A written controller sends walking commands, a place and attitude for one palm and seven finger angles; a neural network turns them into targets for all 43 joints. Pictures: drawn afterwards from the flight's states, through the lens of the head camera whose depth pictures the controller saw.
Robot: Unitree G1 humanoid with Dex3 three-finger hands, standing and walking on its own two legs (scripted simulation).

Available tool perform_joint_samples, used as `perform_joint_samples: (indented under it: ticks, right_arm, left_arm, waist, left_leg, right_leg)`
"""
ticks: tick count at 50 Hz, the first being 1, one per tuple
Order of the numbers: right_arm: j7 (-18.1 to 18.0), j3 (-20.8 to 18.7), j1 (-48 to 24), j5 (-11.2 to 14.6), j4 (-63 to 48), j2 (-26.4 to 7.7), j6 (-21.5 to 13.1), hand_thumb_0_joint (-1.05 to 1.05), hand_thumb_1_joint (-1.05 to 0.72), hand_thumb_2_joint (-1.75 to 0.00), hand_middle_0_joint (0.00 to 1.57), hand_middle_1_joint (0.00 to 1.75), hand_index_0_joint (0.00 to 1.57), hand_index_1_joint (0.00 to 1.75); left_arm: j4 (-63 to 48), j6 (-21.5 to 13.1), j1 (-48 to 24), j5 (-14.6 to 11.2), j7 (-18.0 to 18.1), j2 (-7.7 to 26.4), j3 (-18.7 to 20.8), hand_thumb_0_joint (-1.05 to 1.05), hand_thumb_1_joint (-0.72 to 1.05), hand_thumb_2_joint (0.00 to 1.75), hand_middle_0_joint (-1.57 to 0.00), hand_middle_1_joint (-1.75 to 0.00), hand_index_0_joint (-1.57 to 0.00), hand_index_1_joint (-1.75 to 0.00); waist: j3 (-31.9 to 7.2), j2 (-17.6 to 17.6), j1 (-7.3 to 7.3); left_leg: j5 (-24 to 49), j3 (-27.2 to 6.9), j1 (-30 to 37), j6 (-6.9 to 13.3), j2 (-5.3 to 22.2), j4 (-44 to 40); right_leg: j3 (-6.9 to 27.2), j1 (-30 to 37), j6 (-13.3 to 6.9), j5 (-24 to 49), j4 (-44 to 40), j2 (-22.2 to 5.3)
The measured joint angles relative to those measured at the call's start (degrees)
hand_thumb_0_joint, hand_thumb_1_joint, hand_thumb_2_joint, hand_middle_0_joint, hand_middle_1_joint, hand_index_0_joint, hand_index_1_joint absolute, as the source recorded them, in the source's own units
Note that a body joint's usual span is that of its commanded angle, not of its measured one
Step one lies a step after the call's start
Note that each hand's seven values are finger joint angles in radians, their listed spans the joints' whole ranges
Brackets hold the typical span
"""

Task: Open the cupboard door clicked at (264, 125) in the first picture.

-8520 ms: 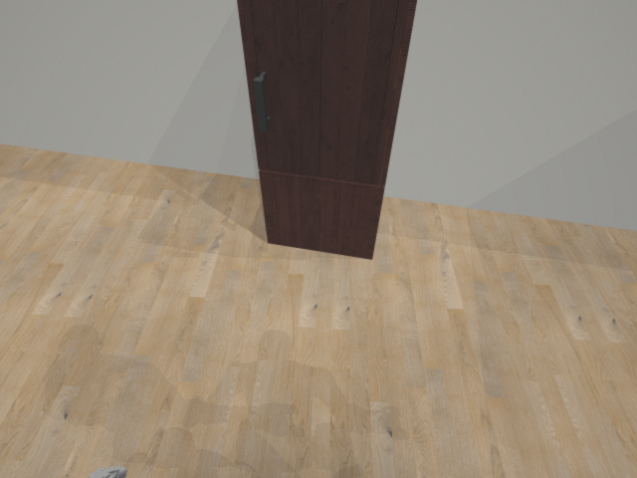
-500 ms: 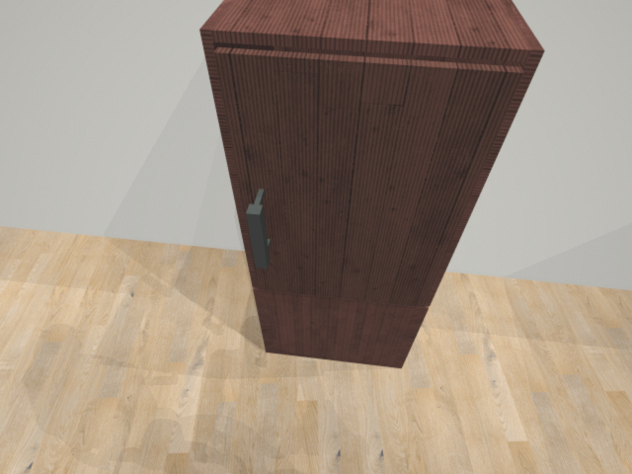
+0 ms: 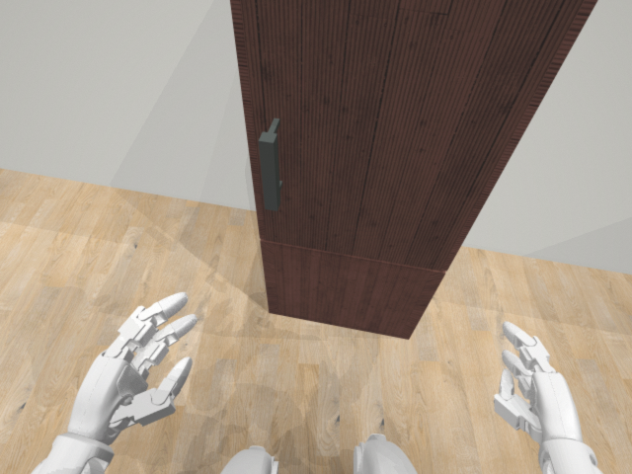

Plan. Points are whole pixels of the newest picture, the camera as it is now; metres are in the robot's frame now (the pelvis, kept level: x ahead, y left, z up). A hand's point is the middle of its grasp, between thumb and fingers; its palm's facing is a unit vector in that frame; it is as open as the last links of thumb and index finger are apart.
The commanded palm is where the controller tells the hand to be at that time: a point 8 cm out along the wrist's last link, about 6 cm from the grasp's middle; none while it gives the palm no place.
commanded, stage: raise the hand with hooked fingers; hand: left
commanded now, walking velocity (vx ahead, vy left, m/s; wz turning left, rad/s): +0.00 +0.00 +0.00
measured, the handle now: (274, 166) +0.61 +0.12 +0.01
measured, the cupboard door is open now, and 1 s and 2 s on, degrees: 0 0 0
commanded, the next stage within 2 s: move the hooked fingers beside the handle in 1.72 s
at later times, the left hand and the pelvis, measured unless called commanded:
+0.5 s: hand (122, 371) +0.23 +0.24 +0.03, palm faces -0.12 -0.99 -0.05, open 11.4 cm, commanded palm +0.20 +0.29 +0.03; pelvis -0.02 +0.02 -0.02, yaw +0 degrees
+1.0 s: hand (98, 345) +0.25 +0.28 +0.03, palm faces -0.12 -0.99 -0.07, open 13.8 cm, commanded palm +0.24 +0.33 +0.03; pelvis -0.01 +0.02 -0.02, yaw +1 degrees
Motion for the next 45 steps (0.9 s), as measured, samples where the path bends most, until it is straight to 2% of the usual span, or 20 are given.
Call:
perform_joint_samples:
  ticks: [2,4,9,12,17,19,24,33,45]
  right_arm:
    - [-0.64,-0.09,-0.56,0.18,-1.82,-0.46,0.63,0.01,-0.9,-0.9,0.2,0.3,0.2,0.3]
    - [-1.17,0.27,-0.86,0.07,-2.41,-0.28,1.2,0.01,-0.9,-0.9,0.2,0.3,0.19,0.3]
    - [-1.94,3.23,-0.43,-0.5,0.14,1.92,2.6,0.01,-0.9,-0.9,0.2,0.3,0.2,0.3]
    - [-1.97,5.22,0.41,-0.33,2.6,3.76,3.29,0.02,-0.9,-0.9,0.2,0.3,0.2,0.3]
    - [-1.98,7.19,3.1,0.13,4.53,6.09,4.4,0.02,-0.9,-0.9,0.21,0.3,0.2,0.3]
    - [-2.01,7.37,4.42,0.17,4.59,6.19,4.47,0.02,-0.9,-0.9,0.21,0.3,0.2,0.3]
    - [-2.2,6.56,6.93,0.13,4.42,4.55,4.03,0.02,-0.9,-0.9,0.21,0.3,0.2,0.3]
    - [-2.86,4.52,6.16,0.47,3.17,0.64,3.76,0.02,-0.9,-0.9,0.21,0.3,0.2,0.3]
    - [-2.48,5.98,3.66,0.36,1.0,1.39,4.34,0.02,-0.9,-0.9,0.21,0.3,0.2,0.3]
  left_arm:
    - [-1.84,3.15,1.62,-1.12,-0.45,0.24,0.87,0.01,0.61,0.77,-0.22,-0.49,-0.22,-0.49]
    - [-4.69,5.43,3.15,-1.19,0.97,0.41,1.86,0.01,0.56,0.76,-0.23,-0.52,-0.23,-0.52]
    - [-12.9,7.27,3.14,-0.14,3.42,2.34,2.78,0.02,0.44,0.71,-0.23,-0.59,-0.23,-0.59]
    - [-14.25,9.14,0.31,-0.16,2.49,3.7,2.62,0.02,0.37,0.68,-0.23,-0.64,-0.24,-0.63]
    - [-11.8,14.2,-3.06,-1.11,1.2,5.38,3.72,0.01,0.25,0.63,-0.24,-0.71,-0.25,-0.71]
    - [-10.96,15.18,-3.25,-1.59,1.52,5.73,4.47,0.01,0.21,0.61,-0.25,-0.74,-0.25,-0.74]
    - [-9.76,13.8,-2.95,-2.53,2.32,5.84,6.06,0.01,0.09,0.56,-0.26,-0.82,-0.26,-0.81]
    - [-7.74,12.39,-4.24,-2.27,0.95,7.06,6.95,0.01,-0.12,0.47,-0.27,-0.95,-0.27,-0.95]
    - [-4.78,13.66,-8.28,-2.78,-1.73,9.81,9.56,0.0,-0.39,0.35,-0.29,-1.13,-0.29,-1.12]
  waist:
    - [0.27,0.0,0.72]
    - [0.92,0.35,1.29]
    - [2.28,1.85,1.99]
    - [2.44,3.08,1.65]
    - [1.87,4.26,-0.12]
    - [1.65,4.43,-0.79]
    - [0.94,4.19,-1.55]
    - [1.1,3.12,-1.73]
    - [0.99,3.05,-0.93]
  left_leg:
    - [-1.52,-0.69,-2.99,-0.21,0.22,3.97]
    - [-2.35,-1.69,-5.12,-0.64,0.52,6.84]
    - [-3.56,-4.19,-8.89,-0.46,0.88,10.84]
    - [-3.1,-4.8,-10.37,-0.19,0.77,11.27]
    - [-1.77,-3.74,-11.09,0.51,0.48,9.67]
    - [-1.33,-3.05,-10.88,0.82,0.38,8.78]
    - [-0.8,-1.88,-10.57,1.46,0.08,7.49]
    - [-1.22,-1.92,-10.54,1.94,-0.19,7.82]
    - [-1.7,-3.22,-10.15,1.51,0.19,7.62]
  right_leg:
    - [-0.67,-2.54,-0.1,-1.22,3.12,0.15]
    - [-1.66,-4.06,-0.23,-1.94,5.03,0.36]
    - [-4.15,-6.09,-0.37,-2.06,6.49,0.59]
    - [-4.74,-6.92,-0.21,-1.36,6.01,0.5]
    - [-3.69,-7.74,0.46,0.1,4.36,0.29]
    - [-3.02,-7.76,0.75,0.58,3.66,0.22]
    - [-1.85,-7.79,1.26,1.08,2.7,0.01]
    - [-1.86,-7.48,1.61,0.76,2.67,-0.22]
    - [-3.16,-6.49,1.37,0.38,1.8,0.1]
